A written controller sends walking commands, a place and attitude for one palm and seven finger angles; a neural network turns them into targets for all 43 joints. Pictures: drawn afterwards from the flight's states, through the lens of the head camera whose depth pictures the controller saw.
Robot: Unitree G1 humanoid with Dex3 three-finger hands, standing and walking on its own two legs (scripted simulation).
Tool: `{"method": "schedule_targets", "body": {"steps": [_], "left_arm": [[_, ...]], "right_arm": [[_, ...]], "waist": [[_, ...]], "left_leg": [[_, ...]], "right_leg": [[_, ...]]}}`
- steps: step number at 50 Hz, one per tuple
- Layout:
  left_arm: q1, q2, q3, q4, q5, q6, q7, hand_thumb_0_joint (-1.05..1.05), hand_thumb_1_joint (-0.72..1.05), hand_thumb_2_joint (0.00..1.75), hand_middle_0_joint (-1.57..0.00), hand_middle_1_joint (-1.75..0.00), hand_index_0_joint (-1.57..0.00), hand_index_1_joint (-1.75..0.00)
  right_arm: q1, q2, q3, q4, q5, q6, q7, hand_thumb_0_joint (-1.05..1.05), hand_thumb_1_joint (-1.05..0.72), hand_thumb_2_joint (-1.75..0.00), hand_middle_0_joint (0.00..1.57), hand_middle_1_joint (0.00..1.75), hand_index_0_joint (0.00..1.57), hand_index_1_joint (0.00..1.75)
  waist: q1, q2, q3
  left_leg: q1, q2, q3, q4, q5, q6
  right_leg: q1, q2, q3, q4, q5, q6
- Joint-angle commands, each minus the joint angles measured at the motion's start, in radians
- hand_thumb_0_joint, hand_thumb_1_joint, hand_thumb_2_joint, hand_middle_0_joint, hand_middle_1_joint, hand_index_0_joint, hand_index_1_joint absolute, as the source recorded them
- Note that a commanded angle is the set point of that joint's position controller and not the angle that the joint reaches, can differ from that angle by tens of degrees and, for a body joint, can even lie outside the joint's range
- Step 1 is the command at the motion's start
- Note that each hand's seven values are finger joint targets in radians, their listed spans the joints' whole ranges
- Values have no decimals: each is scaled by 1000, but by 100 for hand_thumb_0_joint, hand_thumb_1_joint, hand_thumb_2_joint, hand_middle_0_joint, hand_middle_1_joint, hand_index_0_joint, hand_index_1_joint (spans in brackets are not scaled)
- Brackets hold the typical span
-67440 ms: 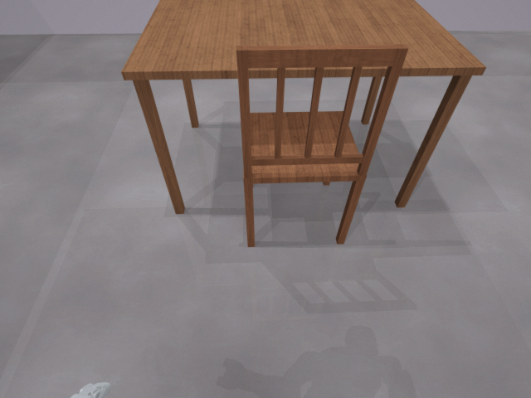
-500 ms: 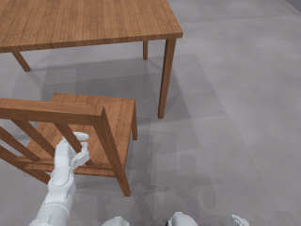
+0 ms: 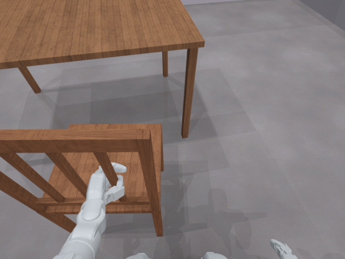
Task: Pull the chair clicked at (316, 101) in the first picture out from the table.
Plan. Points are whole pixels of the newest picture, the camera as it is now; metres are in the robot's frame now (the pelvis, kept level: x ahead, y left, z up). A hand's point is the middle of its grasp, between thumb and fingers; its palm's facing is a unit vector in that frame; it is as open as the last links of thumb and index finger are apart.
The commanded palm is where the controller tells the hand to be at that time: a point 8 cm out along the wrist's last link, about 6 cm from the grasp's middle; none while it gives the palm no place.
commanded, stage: step backward, pulling the chair out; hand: left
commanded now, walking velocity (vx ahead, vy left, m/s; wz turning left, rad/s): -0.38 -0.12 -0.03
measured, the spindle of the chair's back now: (75, 179) +0.32 +0.28 -0.07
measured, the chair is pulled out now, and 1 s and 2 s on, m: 0.35 0.61 0.66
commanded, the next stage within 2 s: stop walking, hand still on the chair in 0.84 s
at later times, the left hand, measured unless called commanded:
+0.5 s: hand (126, 229) +0.20 +0.12 -0.06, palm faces -0.09 -0.98 -0.18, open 5.1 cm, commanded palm +0.17 +0.17 -0.06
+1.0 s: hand out of the picture +0.05 +0.10 -0.06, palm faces -0.02 -0.98 -0.19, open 5.4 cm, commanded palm +0.03 +0.16 -0.04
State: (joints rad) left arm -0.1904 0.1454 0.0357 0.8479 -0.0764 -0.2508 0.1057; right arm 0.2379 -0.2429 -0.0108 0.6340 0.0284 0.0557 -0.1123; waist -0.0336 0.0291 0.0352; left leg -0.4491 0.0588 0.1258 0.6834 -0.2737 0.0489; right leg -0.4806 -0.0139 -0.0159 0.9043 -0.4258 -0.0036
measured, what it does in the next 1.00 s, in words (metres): walks backwards: right foot, then left foot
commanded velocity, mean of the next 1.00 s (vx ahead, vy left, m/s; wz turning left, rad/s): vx -0.31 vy -0.01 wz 0.14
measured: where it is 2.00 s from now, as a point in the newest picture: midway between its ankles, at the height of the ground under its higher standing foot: outside the picture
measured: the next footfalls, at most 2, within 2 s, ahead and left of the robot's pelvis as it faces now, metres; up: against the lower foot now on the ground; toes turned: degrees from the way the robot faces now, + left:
right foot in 0.10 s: -0.01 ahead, -0.14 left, +0.00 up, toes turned -7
left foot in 0.36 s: +0.00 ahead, +0.12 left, +0.00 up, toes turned -5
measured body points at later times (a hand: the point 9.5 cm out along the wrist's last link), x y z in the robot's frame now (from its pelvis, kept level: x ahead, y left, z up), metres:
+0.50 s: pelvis -0.09 +0.01 +0.01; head -0.06 +0.01 +0.46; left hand +0.20 +0.17 -0.04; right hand +0.01 -0.28 -0.09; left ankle -0.04 +0.12 -0.72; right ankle -0.07 -0.12 -0.71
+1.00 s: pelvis -0.22 -0.01 +0.01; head -0.20 -0.04 +0.46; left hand +0.05 +0.15 -0.04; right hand -0.12 -0.28 -0.12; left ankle -0.25 +0.14 -0.70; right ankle -0.15 -0.12 -0.72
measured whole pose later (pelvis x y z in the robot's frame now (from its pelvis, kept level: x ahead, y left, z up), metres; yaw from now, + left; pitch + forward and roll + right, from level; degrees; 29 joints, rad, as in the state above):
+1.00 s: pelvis -0.22 -0.01 +0.01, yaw +0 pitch +1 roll +1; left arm -0.10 0.07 -0.05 0.76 -0.02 -0.13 0.12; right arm 0.23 -0.30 0.00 0.74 0.01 0.03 -0.12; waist -0.05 0.06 0.03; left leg -0.31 0.01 -0.05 0.75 -0.46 -0.02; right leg -0.38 -0.07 -0.12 0.56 -0.19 -0.02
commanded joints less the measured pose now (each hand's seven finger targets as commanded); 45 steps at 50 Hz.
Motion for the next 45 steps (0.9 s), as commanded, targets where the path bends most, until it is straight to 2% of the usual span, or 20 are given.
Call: {"method": "schedule_targets", "body": {"steps": [1,4,6,8,10,11,13,16,18,20,21,23,24,28,34,36,38,39,42,45], "left_arm": [[-213,71,-33,-202,58,-46,3,0,90,90,-50,-145,-50,-145],[-176,104,-11,-197,86,-66,-1,0,90,90,-50,-145,-50,-145],[-131,144,27,-220,93,-69,-1,0,90,90,-50,-145,-50,-145],[-7,174,69,-205,65,-62,0,0,90,90,-50,-145,-50,-145],[-22,160,35,-252,52,-58,5,0,90,90,-50,-145,-50,-145],[-37,185,51,-277,52,-54,12,0,90,90,-50,-145,-50,-145],[-23,213,66,-291,57,-35,24,0,90,90,-50,-145,-50,-145],[-2,182,44,-288,60,-4,35,0,90,90,-50,-145,-50,-145],[-25,161,13,-287,55,7,33,0,90,90,-50,-145,-50,-145],[-24,94,-48,-305,49,8,19,0,90,90,-50,-145,-50,-145],[-41,81,-61,-328,54,11,11,0,90,90,-50,-145,-50,-145],[-65,64,-74,-342,63,25,4,0,90,90,-50,-145,-50,-145],[-33,52,-73,-327,66,37,7,0,90,90,-50,-145,-50,-145],[-2,44,-73,-330,48,55,3,0,90,90,-50,-145,-50,-145],[32,84,-44,-358,44,54,-10,0,90,90,-50,-145,-50,-145],[39,108,-27,-363,46,56,-14,0,90,90,-50,-145,-50,-145],[16,180,14,-340,41,60,0,0,90,90,-50,-145,-50,-145],[-20,150,-3,-304,45,70,8,0,90,90,-50,-145,-50,-145],[-47,139,8,-257,67,71,27,0,90,90,-50,-145,-50,-145],[-95,138,7,-199,71,57,43,0,90,90,-50,-145,-50,-145]], "right_arm": [[20,-143,-41,-62,-30,-67,19,0,-90,-90,20,30,20,30],[17,-134,-27,-36,-43,-75,37,0,-90,-90,20,30,20,30],[-4,-131,-26,-47,-39,-76,42,0,-90,-90,20,30,20,30],[-15,-128,-44,-81,-17,-64,34,0,-90,-90,20,30,20,30],[-50,-105,-37,-108,-7,-51,16,0,-90,-90,20,30,20,30],[-78,-103,-32,-116,-6,-50,7,0,-90,-90,20,30,20,30],[-105,-105,-21,-111,-16,-53,-2,0,-90,-90,20,30,20,30],[-107,-101,-4,-87,-21,-60,-14,0,-90,-90,20,30,20,30],[-100,-120,-10,-83,-18,-58,-28,0,-90,-90,20,30,20,30],[-59,-130,-23,-104,-20,-45,-24,0,-90,-90,20,30,20,30],[-66,-123,-17,-105,-28,-41,-17,0,-90,-90,20,30,20,30],[-73,-110,-20,-99,-49,-41,4,0,-90,-90,20,30,20,30],[-73,-107,-24,-100,-54,-41,17,0,-90,-90,20,30,20,30],[-41,-124,-35,-98,-46,-50,35,0,-90,-90,20,30,20,30],[-60,-117,-22,-94,-30,-65,37,0,-90,-90,20,30,20,30],[-69,-104,-25,-108,-19,-68,32,0,-90,-90,20,30,20,30],[-69,-101,-38,-121,8,-70,14,0,-90,-90,20,30,20,30],[-133,-108,-33,-113,8,-69,7,0,-90,-90,20,30,20,30],[-151,-70,8,-68,-29,-74,10,0,-90,-90,20,30,20,30],[-133,-85,9,-46,-21,-79,-8,0,-90,-90,20,30,20,30]], "waist": [[10,159,-259],[5,255,-328],[12,220,-365],[16,-7,-438],[9,-145,-386],[16,-122,-351],[19,-60,-292],[9,-85,-265],[-1,-105,-249],[2,-14,-270],[2,108,-285],[5,253,-281],[11,258,-281],[3,194,-237],[3,256,-265],[4,109,-282],[7,-291,-283],[39,-277,-235],[20,-37,-230],[24,-144,-217]], "left_leg": [[418,271,-252,-187,545,63],[557,267,-228,-107,839,46],[531,237,-186,-64,843,20],[397,170,-129,-13,600,-32],[157,65,-111,35,76,-74],[94,30,-134,81,-123,-73],[55,2,-181,114,-182,-78],[38,14,-215,-49,-72,-76],[99,44,-224,-173,179,-63],[202,130,-295,-238,500,-12],[247,170,-346,-246,592,17],[316,241,-413,-291,694,59],[299,260,-413,-296,647,73],[345,251,-385,-255,621,87],[315,176,-337,-231,362,45],[248,103,-262,-171,222,-7],[132,-43,-118,138,-169,-88],[63,-66,-191,345,-234,-82],[-28,-41,-245,401,-174,-93],[18,-37,-223,221,-224,-83]], "right_leg": [[-10,-10,-29,-238,16,8],[28,-17,-27,-380,149,6],[117,-29,-28,-444,322,3],[284,-87,53,-432,681,-23],[372,-241,215,-406,876,-105],[340,-298,257,-440,854,-130],[282,-325,250,-476,694,-147],[362,-287,181,-402,828,-116],[351,-211,108,-362,792,-66],[286,-73,22,-325,592,-1],[228,-34,8,-265,440,11],[86,4,9,-118,1,5],[66,9,16,-49,-75,-1],[54,17,3,-187,-33,-1],[209,32,-18,-497,163,1],[280,-10,9,-576,297,-13],[210,-256,199,-605,326,-111],[139,-338,252,-628,286,-157],[227,-336,177,-554,351,-179],[275,-317,144,-529,433,-146]]}}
